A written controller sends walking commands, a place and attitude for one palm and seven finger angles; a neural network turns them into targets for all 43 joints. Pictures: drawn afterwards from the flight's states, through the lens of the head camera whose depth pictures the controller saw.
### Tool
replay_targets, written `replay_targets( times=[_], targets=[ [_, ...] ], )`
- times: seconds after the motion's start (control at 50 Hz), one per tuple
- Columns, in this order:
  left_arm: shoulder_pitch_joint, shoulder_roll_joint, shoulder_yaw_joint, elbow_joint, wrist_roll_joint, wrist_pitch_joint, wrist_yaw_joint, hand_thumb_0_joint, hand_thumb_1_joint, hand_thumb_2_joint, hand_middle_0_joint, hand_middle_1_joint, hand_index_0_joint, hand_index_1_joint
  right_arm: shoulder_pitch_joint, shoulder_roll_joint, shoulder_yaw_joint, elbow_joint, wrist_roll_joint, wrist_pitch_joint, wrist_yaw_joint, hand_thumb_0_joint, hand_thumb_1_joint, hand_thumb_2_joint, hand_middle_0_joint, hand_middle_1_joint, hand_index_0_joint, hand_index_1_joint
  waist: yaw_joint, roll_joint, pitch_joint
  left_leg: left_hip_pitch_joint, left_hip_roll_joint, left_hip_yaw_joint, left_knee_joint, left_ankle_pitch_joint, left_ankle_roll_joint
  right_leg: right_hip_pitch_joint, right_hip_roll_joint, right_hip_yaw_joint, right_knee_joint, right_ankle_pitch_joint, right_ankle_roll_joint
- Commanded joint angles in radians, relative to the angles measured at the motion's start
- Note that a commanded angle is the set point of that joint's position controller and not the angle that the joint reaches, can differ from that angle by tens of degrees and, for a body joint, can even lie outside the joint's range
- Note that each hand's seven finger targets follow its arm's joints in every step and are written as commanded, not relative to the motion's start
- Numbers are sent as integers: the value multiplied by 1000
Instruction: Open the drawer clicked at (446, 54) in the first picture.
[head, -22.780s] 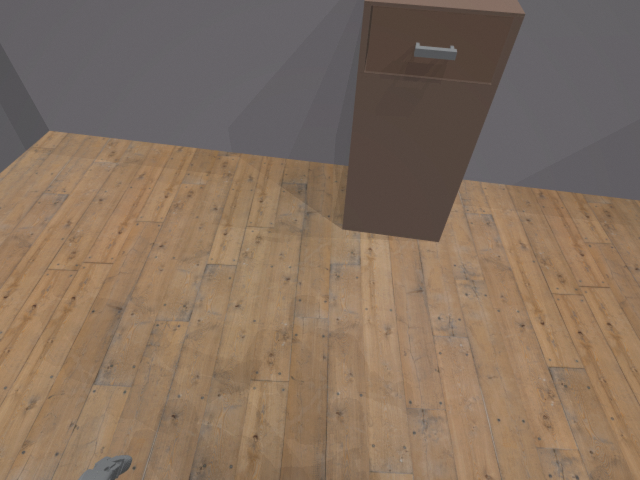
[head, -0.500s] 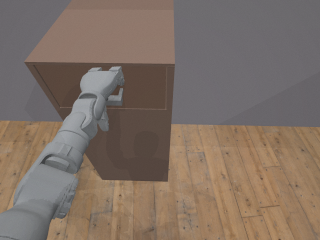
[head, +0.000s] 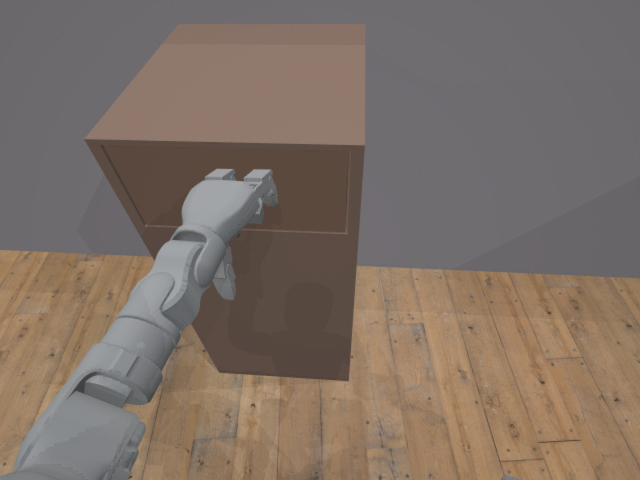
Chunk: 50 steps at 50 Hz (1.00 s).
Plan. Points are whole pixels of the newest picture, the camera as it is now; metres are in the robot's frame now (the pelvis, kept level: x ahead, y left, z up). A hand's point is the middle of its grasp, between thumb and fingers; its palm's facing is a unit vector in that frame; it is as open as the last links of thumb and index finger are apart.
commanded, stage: re-aim the fingers above the handle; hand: left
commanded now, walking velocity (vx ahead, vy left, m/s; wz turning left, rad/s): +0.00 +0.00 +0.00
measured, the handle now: (230, 204) +0.52 +0.17 +0.04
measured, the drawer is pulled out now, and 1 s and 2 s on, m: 0.00 0.00 0.00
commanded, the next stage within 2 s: lower the fingers behind the handle in 0.88 s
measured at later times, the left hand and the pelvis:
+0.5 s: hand (268, 236) +0.41 +0.09 +0.09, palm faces -0.05 -0.13 -0.99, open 13.8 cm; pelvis -0.01 +0.00 +0.00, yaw +1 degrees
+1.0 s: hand (286, 241) +0.39 +0.06 +0.09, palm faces +0.01 -0.15 -0.99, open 13.8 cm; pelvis +0.00 -0.01 +0.00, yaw +1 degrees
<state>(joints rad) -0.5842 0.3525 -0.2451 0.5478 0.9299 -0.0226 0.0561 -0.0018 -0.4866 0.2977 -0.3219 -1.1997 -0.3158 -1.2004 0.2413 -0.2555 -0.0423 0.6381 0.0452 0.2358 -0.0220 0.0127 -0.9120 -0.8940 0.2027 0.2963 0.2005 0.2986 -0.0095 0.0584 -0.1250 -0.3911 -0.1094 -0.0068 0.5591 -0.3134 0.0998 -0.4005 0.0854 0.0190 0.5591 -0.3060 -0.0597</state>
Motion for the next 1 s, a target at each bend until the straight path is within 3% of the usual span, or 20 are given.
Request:
replay_targets(
  times=[0.0, 0.04, 0.1, 0.12, 0.18, 0.24, 0.28, 0.34, 0.4, 0.42, 0.5, 0.62, 0.66, 0.7, 0.74, 0.8, 0.86, 0.9, 0.94, 0.98],
  targets=[
    [-421, 357, 288, -179, 39, 16, 138, 0, -500, 300, -300, -1200, -300, -1200, -98, -107, -10, -119, -8, -31, -10, 0, -900, -900, 200, 300, 200, 300, 60, -85, -235, 85, 76, -35, -41, 400, -70, 142, -45, 28, -29, 289, -11],
    [-523, 329, 246, -146, 71, 52, 187, 0, -500, 300, -300, -1200, -300, -1200, -126, -91, 3, -115, -4, -41, -18, 0, -900, -900, 200, 300, 200, 300, 44, -66, -214, 57, 73, -27, -53, 315, -66, 123, -47, 31, -33, 222, -10],
    [-560, 390, 275, -119, 97, 106, 218, 0, -500, 300, -300, -1200, -300, -1200, -138, -97, 2, -108, -4, -55, -34, 0, -900, -900, 200, 300, 200, 300, 47, -48, -321, 88, 72, -19, -51, 310, -65, 168, -49, 43, -35, 213, -8],
    [-603, 327, 202, -125, 96, 119, 209, 0, -500, 300, -300, -1200, -300, -1200, -135, -95, 2, -108, -1, -59, -36, 0, -900, -900, 200, 300, 200, 300, 23, -5, -345, 125, 73, -18, -46, 329, -67, 151, -54, 38, -34, 232, -7],
    [-560, 174, 69, -93, 46, 163, 128, 0, -500, 300, -300, -1200, -300, -1200, -107, -106, -15, -109, 8, -62, -33, 0, -900, -900, 200, 300, 200, 300, -26, -32, -369, 226, 80, -23, -25, 401, -64, 120, -51, 23, -52, 286, 3],
    [-542, -6, -100, -73, -6, 169, 3, 0, -500, 300, -300, -1200, -300, -1200, -91, -111, -15, -115, 13, -54, -31, 0, -900, -900, 200, 300, 200, 300, -81, -100, -264, 241, 80, -43, -21, 392, -59, 44, -55, 9, -74, 282, 17],
    [-525, -45, -132, -104, -33, 134, -57, 0, -500, 300, -300, -1200, -300, -1200, -88, -115, -13, -120, 7, -56, -27, 0, -900, -900, 200, 300, 200, 300, -83, -115, -234, 239, 72, -61, -14, 391, -54, 23, -56, 6, -72, 278, 17],
    [-605, 14, -87, -197, -25, 34, -76, 0, -500, 300, -300, -1200, -300, -1200, -83, -109, -9, -118, -6, -58, -25, 0, -900, -900, 200, 300, 200, 300, -67, -59, -269, 259, 65, -79, 8, 433, -60, 15, -57, 13, -42, 293, 6],
    [-596, 227, 127, -217, 2, -49, 7, 0, -500, 300, -300, -1200, -300, -1200, -66, -106, -10, -110, -15, -48, -26, 0, -900, -900, 200, 300, 200, 300, 9, -21, -321, 223, 66, -80, 9, 456, -87, 65, -49, 14, -12, 292, -12],
    [-615, 242, 154, -216, 5, -61, 48, 0, -500, 300, -300, -1200, -300, -1200, -68, -95, -5, -113, -16, -50, -25, 0, -900, -900, 200, 300, 200, 300, 22, -22, -330, 195, 64, -74, 6, 456, -88, 83, -47, 14, 0, 302, -13],
    [-540, 447, 369, -121, 33, 6, 211, 0, -500, 300, -300, -1200, -300, -1200, -112, -85, 19, -112, -14, -44, -37, 0, -900, -900, 200, 300, 200, 300, 94, -130, -322, -6, 56, -35, -29, 362, -77, 231, -54, 49, 8, 305, -13],
    [-387, 359, 256, 60, 104, 222, 230, 0, -500, 300, -300, -1200, -300, -1200, -136, -97, 18, -97, -8, -22, -27, 0, -900, -900, 200, 300, 200, 300, 85, -78, -388, 12, 78, 9, -59, 408, -78, 298, -60, 65, -14, 387, -1],
    [-328, 240, 140, 33, 62, 284, 140, 0, -500, 300, -300, -1200, -300, -1200, -112, -125, 0, -122, 11, -16, -20, 0, -900, -900, 200, 300, 200, 300, 31, -119, -390, 70, 83, 16, -47, 447, -63, 288, -59, 52, -30, 455, 12],
    [-353, 17, -63, -66, -5, 302, 11, 0, -500, 300, -300, -1200, -300, -1200, -108, -132, -22, -152, 28, -17, -17, 0, -900, -900, 200, 300, 200, 300, -48, -156, -360, 158, 84, 0, -28, 498, -45, 225, -59, 33, -55, 491, 27],
    [-394, -21, -121, -210, -59, 243, -93, 0, -500, 300, -300, -1200, -300, -1200, -113, -140, -25, -159, 24, -31, -26, 0, -900, -900, 200, 300, 200, 300, -88, -165, -306, 207, 76, -25, -12, 487, -27, 156, -57, 30, -66, 479, 39],
    [-563, -18, -155, -455, -85, 79, -128, 0, -500, 300, -300, -1200, -300, -1200, -114, -118, -11, -146, 5, -73, -41, 0, -900, -900, 200, 300, 200, 300, -100, -24, -309, 295, 59, -71, 6, 511, -23, 79, -60, 33, -54, 401, 27],
    [-628, 165, 31, -543, -35, -83, -22, 0, -500, 300, -300, -1200, -300, -1200, -46, -97, -19, -102, -19, -95, -50, 0, -900, -900, 200, 300, 200, 300, -55, 100, -403, 407, 77, -104, 44, 633, -79, -8, -41, 20, -15, 335, 4],
    [-646, 290, 185, -443, -15, -112, 91, 0, -500, 300, -300, -1200, -300, -1200, -27, -95, -15, -70, -22, -90, -46, 0, -900, -900, 200, 300, 200, 300, -13, 60, -365, 323, 75, -92, 38, 575, -109, -6, -34, 4, 2, 301, -9],
    [-593, 336, 274, -250, -9, -57, 178, 0, -500, 300, -300, -1200, -300, -1200, -54, -79, 3, -66, -10, -81, -38, 0, -900, -900, 200, 300, 200, 300, 28, -70, -315, 152, 60, -60, 12, 446, -102, 76, -34, 1, 22, 283, -17],
    [-528, 328, 250, -150, -29, 17, 209, 0, -500, 300, -300, -1200, -300, -1200, -120, -76, 27, -95, 7, -57, -42, 0, -900, -900, 200, 300, 200, 300, 45, -167, -267, 32, 52, -16, -5, 328, -75, 153, -48, 31, 10, 291, -8]
  ],
)
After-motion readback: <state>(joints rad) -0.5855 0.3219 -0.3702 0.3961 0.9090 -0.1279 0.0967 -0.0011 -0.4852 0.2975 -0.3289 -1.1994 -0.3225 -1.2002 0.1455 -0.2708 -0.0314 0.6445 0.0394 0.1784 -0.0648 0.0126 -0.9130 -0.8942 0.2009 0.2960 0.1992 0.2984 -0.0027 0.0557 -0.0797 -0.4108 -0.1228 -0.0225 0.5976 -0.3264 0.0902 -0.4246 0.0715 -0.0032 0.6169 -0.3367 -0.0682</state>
